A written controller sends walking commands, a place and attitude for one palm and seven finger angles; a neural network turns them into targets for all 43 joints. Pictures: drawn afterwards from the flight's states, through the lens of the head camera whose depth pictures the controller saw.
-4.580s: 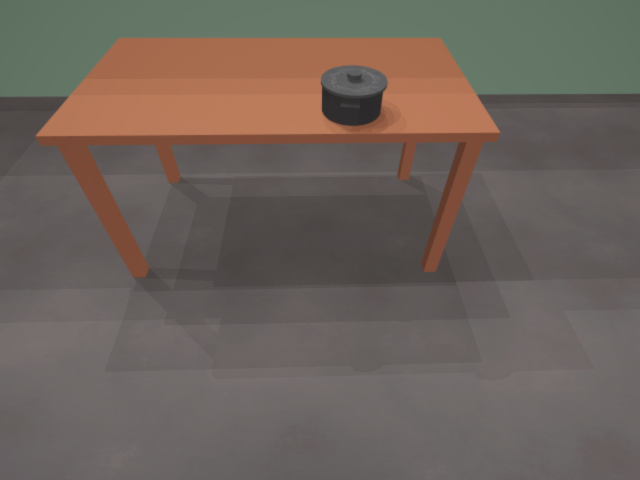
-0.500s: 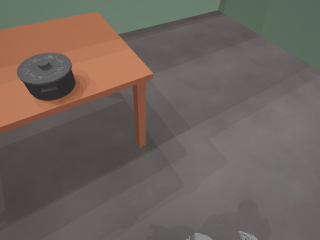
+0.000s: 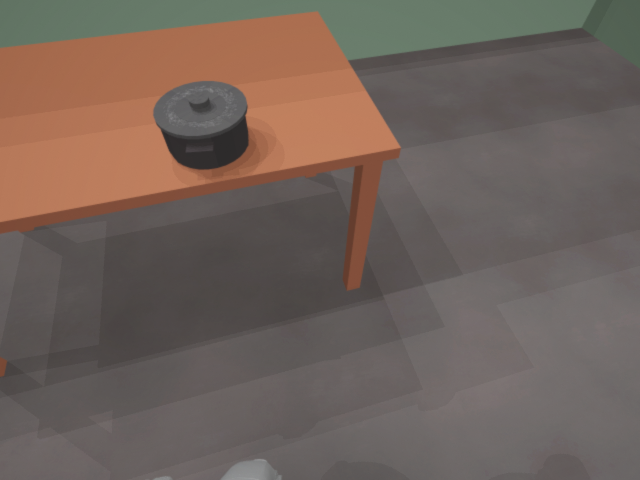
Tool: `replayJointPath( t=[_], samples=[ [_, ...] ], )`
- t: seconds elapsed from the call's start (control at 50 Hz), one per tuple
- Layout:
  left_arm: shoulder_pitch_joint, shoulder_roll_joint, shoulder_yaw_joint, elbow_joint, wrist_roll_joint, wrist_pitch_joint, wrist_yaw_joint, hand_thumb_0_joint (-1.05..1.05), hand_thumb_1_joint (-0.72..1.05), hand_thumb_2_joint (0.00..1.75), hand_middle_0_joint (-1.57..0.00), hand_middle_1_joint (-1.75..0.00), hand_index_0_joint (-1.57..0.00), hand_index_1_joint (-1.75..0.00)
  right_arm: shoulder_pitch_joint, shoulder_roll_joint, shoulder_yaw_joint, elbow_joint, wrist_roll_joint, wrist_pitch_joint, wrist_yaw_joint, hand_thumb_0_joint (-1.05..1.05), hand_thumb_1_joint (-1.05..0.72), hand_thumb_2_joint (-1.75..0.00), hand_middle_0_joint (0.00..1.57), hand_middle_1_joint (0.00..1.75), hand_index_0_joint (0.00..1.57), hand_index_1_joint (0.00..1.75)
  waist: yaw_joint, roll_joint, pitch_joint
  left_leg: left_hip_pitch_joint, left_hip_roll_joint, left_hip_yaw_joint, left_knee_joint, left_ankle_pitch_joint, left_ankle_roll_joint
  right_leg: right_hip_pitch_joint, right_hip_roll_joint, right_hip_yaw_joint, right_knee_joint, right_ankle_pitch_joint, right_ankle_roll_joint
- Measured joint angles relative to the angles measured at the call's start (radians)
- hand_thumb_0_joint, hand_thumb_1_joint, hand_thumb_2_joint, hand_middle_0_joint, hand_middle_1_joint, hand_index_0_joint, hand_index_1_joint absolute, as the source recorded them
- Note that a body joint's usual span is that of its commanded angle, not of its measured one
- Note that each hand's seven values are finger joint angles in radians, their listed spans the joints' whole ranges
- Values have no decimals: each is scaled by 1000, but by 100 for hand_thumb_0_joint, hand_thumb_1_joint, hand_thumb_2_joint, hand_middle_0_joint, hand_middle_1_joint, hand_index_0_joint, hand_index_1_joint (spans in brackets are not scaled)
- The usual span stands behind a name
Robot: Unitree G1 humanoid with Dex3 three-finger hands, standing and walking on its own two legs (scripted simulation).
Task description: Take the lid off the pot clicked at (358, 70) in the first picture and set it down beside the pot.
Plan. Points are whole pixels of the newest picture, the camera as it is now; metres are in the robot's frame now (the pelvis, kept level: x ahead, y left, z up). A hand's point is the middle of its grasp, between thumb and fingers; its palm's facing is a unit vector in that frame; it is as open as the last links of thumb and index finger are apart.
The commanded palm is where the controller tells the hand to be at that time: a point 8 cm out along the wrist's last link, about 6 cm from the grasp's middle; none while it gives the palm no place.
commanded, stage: turn to face it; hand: left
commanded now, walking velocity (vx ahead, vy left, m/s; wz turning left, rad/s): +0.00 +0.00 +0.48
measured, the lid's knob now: (199, 100) +0.77 +0.29 +0.01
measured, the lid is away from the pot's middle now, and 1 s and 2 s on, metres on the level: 0.00 0.00 0.00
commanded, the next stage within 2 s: take the last steps up to it in 0.44 s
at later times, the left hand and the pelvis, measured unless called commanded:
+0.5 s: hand out of the picture +0.07 +0.24 -0.15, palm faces +0.23 -0.93 -0.28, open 7.4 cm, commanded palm none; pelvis +0.03 +0.01 +0.00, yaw +12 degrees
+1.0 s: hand out of the picture -0.03 +0.17 -0.18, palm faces +0.34 -0.93 -0.14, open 7.4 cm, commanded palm none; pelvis +0.10 +0.04 +0.00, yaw +14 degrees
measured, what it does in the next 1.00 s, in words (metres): walks ahead: left foot, then right foot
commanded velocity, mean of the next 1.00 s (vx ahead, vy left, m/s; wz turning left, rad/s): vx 0.14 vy -0.03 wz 0.16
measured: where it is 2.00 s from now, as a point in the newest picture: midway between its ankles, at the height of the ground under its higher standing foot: (317, 412)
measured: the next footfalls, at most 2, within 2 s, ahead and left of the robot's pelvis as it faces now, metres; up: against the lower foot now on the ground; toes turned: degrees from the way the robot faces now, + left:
left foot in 0.06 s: +0.04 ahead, +0.12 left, +0.00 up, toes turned +7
right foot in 0.54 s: +0.10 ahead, -0.09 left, +0.00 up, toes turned +10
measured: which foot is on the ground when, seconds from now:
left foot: up 0.00-0.04, down 0.06-0.54, up 0.56-0.92, down 0.94-1.00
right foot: down 0.00-0.06, up 0.08-0.52, down 0.54-0.94, up 0.96-1.00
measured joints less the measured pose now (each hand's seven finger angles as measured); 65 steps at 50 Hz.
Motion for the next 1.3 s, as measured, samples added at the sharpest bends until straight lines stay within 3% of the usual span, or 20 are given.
replayJointPath(
  t=[0.06, 0.08, 0.12, 0.16, 0.22, 0.38, 0.5, 0.52, 0.54, 0.6, 0.66, 0.7, 0.8, 0.92, 0.94, 1.0, 1.04, 1.1, 1.2, 1.3],
  samples=[
    [19, 23, 12, 7, -6, 8, -3, 1, 90, 89, -20, -30, -21, -30, -16, 0, 10, -24, 0, -20, 0, 1, -91, -90, 19, 30, 20, 30, 10, -18, -4, 91, -7, 25, -212, 123, 21, -24, -27, -32, 79, -46, 26],
    [23, 33, 18, 11, -11, 14, -4, 1, 90, 89, -20, -30, -21, -30, -20, 0, 10, -33, -3, -32, 0, 1, -91, -90, 19, 30, 20, 30, 9, -24, -9, 94, -16, 22, -232, 129, 64, -57, -34, -23, 157, -75, 35],
    [15, 59, 30, 29, -12, 36, 1, 1, 90, 89, -20, -30, -21, -30, -31, 14, 18, -41, -3, -48, -6, 1, -91, -90, 19, 30, 20, 30, 18, -48, -4, 78, -32, 16, -193, 97, 98, -137, -17, 55, 357, -188, 41],
    [4, 74, 37, 50, -13, 50, 6, 1, 90, 89, -20, -30, -21, -30, -27, 26, 28, -45, -4, -56, -19, 0, -91, -90, 19, 30, 20, 30, 20, -50, -9, 88, -36, -1, -211, 96, 102, -205, 15, 104, 507, -194, 45],
    [-12, 83, 41, 59, -13, 49, 1, 1, 91, 89, -20, -30, -20, -30, -19, 40, 39, -39, -5, -57, -31, 0, -91, -90, 20, 30, 20, 30, 23, -41, -14, 126, -44, -28, -287, 138, 98, -261, 36, 136, 578, -115, 52],
    [-29, 59, 29, 45, -15, 41, -2, 1, 91, 89, -20, -30, -20, -30, 15, 64, 49, -11, -5, -49, -33, 0, -91, -90, 20, 30, 21, 30, 14, 4, -34, 182, -66, -84, -393, 190, 102, -250, 69, 160, 405, -61, 57],
    [-32, 22, 14, 41, -20, 23, 3, 1, 91, 89, -20, -30, -20, -30, 46, 65, 43, 20, -8, -39, -35, 0, -91, -90, 20, 30, 21, 30, -3, 40, -44, 174, -77, -117, -354, 164, 80, -137, 109, 144, 159, -23, 36],
    [-27, 17, 11, 38, -20, 14, 3, 1, 91, 89, -20, -30, -20, -30, 54, 64, 42, 26, -5, -38, -35, 0, -91, -90, 20, 30, 21, 30, -2, 42, -48, 165, -82, -120, -332, 151, 73, -100, 112, 139, 78, 32, 32],
    [-21, 12, 8, 37, -18, 3, 5, 1, 91, 89, -20, -30, -20, -30, 60, 61, 39, 31, 0, -37, -34, 0, -91, -90, 20, 30, 21, 30, 0, 45, -54, 149, -85, -123, -298, 132, 66, -74, 114, 135, 22, 57, 1],
    [-13, -23, -3, 47, -11, -17, 6, 1, 91, 89, -20, -30, -20, -30, 61, 43, 24, 53, 1, -22, -38, 1, -91, -90, 20, 30, 20, 30, -4, 84, -52, 65, -77, -126, -63, -32, 52, -60, 124, 101, 23, 26, -60],
    [17, -48, -5, 60, -9, -27, 5, 1, 91, 89, -20, -30, -20, -30, 69, 35, 15, 75, -8, -20, -30, 1, -91, -90, 20, 30, 20, 30, 2, 87, -59, -5, -51, -94, 154, -9, 47, -17, 121, 85, -38, 43, -67],
    [43, -57, -5, 76, -5, -36, 3, 1, 90, 89, -20, -30, -20, -30, 78, 36, 13, 83, -12, -28, -23, 1, -91, -90, 20, 30, 20, 30, 4, 76, -67, -21, -23, -71, 189, 31, 43, 11, 116, 79, -79, 57, -67],
    [116, -62, -3, 132, 2, -53, -6, 1, 91, 89, -20, -30, -21, -30, 84, 51, 11, 102, -14, -42, -15, 1, -91, -90, 19, 30, 20, 30, 23, 39, -86, 8, 30, -26, 32, 58, 41, 57, 106, 71, -145, 68, -64],
    [197, -55, 6, 214, -4, -44, -16, 1, 91, 89, -20, -30, -21, -30, 61, 79, 27, 106, -11, -83, -22, 1, -91, -90, 19, 30, 20, 30, 51, 8, -91, 121, 31, 23, -278, 119, 53, 75, 105, 71, -112, 15, -38],
    [215, -56, 8, 223, -6, -42, -18, 1, 91, 89, -20, -30, -21, -30, 61, 79, 30, 102, -11, -97, -24, 1, -91, -90, 19, 30, 20, 30, 51, 15, -96, 150, 33, 19, -338, 126, 63, 60, 112, 72, -69, -13, -33],
    [225, -41, 14, 260, -3, -13, -25, 1, 91, 89, -20, -30, -20, -30, 59, 114, 38, 99, -20, -123, -35, 0, -91, -90, 19, 30, 20, 30, 37, -27, -92, 165, 20, 44, -304, 117, 62, -57, 94, 102, 227, -117, -42],
    [209, -33, 21, 269, 1, -1, -33, 1, 91, 89, -20, -30, -20, -30, 85, 122, 33, 96, -16, -136, -54, 0, -93, -90, 20, 30, 20, 30, 25, -36, -95, 205, 15, 54, -344, 114, 58, -152, 86, 110, 405, -86, -43],
    [160, -21, 29, 246, 2, -4, -42, 1, 91, 89, -20, -30, -20, -30, 133, 116, 39, 115, -15, -146, -62, -1, -94, -90, 20, 30, 20, 30, 18, -33, -95, 273, 11, 55, -436, 138, 51, -264, 62, 112, 496, -1, -29],
    [51, -8, 35, 180, -3, -14, -48, 1, 91, 89, -20, -30, -20, -30, 204, 112, 46, 164, -15, -140, -58, 0, -93, -90, 20, 30, 20, 30, 9, -14, -82, 360, 20, 54, -520, 134, 33, -356, 25, 103, 368, 92, -11],
    [-40, 2, 37, 135, -6, -29, -53, 1, 91, 89, -20, -30, -20, -30, 245, 104, 41, 194, -21, -123, -51, 0, -92, -90, 20, 30, 20, 30, -29, 19, -56, 411, 57, 56, -462, 39, -9, -298, 43, 64, 126, 131, -29]
  ],
)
